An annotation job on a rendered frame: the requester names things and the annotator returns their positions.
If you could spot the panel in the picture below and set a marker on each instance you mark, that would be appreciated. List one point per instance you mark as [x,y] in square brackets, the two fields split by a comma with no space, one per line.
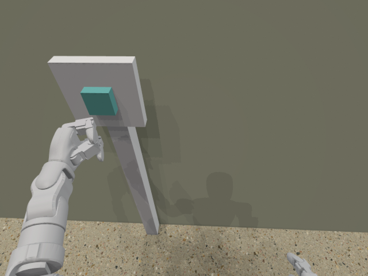
[72,74]

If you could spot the left robot forearm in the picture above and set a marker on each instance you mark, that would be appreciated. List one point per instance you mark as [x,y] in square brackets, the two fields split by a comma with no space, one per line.
[40,248]

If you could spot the button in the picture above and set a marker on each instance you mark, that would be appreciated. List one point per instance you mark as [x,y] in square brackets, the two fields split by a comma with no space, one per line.
[99,101]

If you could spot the left robot hand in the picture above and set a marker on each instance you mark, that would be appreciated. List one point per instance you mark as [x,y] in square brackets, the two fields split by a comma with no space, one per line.
[67,147]

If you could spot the right robot hand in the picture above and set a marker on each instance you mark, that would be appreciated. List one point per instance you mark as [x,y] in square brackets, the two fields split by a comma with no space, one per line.
[301,265]

